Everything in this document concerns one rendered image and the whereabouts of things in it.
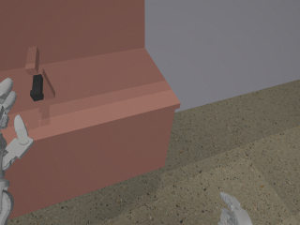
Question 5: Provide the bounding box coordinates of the counter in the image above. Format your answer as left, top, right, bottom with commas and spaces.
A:
0, 0, 181, 220

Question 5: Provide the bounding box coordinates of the robot left hand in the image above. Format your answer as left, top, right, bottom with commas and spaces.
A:
0, 78, 34, 179

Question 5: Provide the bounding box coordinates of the tap lever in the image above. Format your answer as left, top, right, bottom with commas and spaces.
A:
30, 74, 44, 101

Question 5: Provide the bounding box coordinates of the left robot forearm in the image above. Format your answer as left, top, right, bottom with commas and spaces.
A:
0, 179, 14, 225

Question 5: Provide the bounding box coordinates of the robot right hand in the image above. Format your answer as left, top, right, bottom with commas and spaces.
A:
217, 191, 253, 225

